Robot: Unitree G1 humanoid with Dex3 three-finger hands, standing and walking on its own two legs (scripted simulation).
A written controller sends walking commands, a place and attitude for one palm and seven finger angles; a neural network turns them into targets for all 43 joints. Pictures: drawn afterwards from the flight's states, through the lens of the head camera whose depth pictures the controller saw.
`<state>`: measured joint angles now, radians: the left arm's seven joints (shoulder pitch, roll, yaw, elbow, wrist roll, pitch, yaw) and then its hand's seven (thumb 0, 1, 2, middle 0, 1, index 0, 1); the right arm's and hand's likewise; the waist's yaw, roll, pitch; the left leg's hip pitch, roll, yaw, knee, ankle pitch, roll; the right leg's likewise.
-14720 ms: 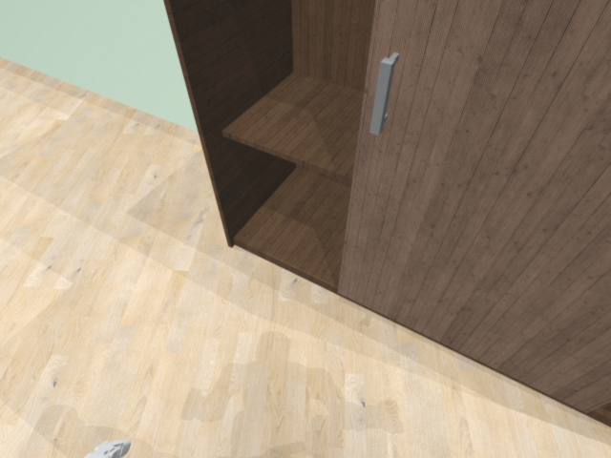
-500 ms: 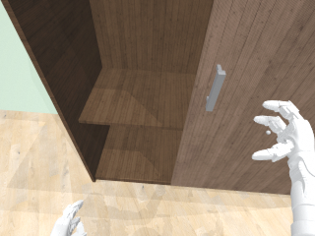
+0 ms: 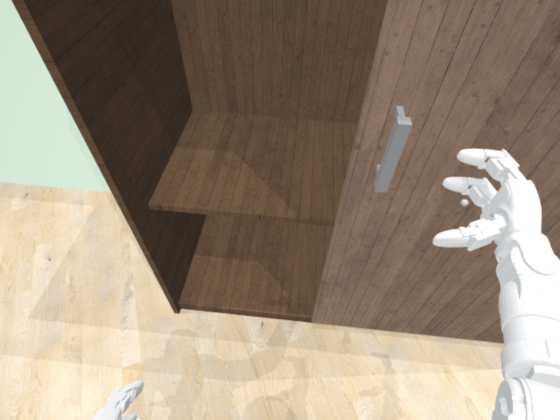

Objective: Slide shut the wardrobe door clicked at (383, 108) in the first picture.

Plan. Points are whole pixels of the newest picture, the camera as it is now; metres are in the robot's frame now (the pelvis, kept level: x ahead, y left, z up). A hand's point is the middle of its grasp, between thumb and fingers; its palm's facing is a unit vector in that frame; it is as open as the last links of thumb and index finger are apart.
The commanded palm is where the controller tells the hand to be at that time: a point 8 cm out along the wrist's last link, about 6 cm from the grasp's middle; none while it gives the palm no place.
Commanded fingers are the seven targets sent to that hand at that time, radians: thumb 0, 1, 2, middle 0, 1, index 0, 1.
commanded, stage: move the hooked fingers beside the handle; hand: right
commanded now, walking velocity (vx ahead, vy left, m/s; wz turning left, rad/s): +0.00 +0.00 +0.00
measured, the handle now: (389, 150) +0.53 -0.12 +0.11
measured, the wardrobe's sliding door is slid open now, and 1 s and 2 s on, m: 0.49 0.49 0.49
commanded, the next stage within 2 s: feel for the door with the fingertips in 1.14 s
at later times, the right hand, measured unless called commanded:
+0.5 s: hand (435, 173) +0.47 -0.19 +0.12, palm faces +0.03 +1.00 -0.01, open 14.0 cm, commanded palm +0.44 -0.24 +0.11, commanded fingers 0.00 0.50 -0.30 0.30 1.20 0.30 1.20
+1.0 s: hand (446, 180) +0.46 -0.20 +0.11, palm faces +0.04 +1.00 +0.00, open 14.0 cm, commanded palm +0.43 -0.25 +0.11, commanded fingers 0.00 0.50 -0.30 0.30 1.20 0.30 1.20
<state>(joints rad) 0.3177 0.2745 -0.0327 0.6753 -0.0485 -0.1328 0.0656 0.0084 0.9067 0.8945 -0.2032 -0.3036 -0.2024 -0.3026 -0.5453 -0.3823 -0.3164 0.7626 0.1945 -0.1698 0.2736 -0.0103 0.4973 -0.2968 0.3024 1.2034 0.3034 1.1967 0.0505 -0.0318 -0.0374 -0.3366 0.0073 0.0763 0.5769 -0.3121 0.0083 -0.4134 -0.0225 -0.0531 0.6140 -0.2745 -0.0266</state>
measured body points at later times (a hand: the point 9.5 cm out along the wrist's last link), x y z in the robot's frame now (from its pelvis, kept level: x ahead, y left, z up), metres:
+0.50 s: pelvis +0.00 +0.00 -0.01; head +0.06 +0.00 +0.44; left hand +0.02 +0.27 -0.12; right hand +0.47 -0.24 +0.12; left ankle -0.01 +0.11 -0.73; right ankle +0.02 -0.10 -0.73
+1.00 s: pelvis +0.01 +0.00 -0.01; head +0.06 -0.01 +0.44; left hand +0.08 +0.27 -0.12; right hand +0.45 -0.26 +0.12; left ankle -0.01 +0.11 -0.73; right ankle +0.02 -0.10 -0.73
